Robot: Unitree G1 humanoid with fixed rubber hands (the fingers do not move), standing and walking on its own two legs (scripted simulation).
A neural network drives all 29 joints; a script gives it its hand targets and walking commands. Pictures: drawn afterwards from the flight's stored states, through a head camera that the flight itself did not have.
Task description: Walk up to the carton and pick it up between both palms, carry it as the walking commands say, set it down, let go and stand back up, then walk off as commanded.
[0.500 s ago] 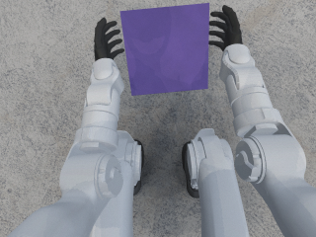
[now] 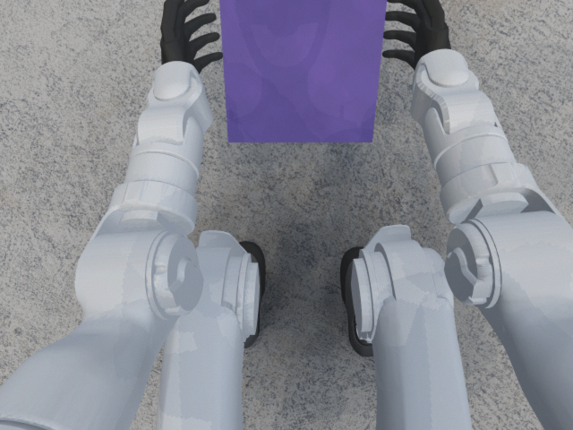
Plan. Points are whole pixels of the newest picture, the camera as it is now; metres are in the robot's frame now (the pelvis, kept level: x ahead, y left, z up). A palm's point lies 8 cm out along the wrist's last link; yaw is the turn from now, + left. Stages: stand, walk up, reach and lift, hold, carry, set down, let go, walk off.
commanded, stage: set down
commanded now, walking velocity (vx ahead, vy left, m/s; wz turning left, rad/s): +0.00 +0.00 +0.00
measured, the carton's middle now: (298, 66) +0.54 -0.01 -0.26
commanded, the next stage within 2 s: none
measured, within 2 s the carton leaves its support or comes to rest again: rests again in 1.84 s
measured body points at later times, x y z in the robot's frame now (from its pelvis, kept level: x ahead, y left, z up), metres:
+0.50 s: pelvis +0.00 +0.01 -0.01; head +0.35 -0.03 +0.28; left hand +0.54 +0.14 -0.16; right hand +0.53 -0.16 -0.18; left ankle +0.12 +0.13 -0.33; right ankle +0.10 -0.10 -0.33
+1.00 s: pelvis +0.01 +0.01 -0.01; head +0.36 -0.03 +0.27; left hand +0.54 +0.15 -0.17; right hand +0.54 -0.15 -0.18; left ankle +0.12 +0.13 -0.33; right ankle +0.10 -0.10 -0.33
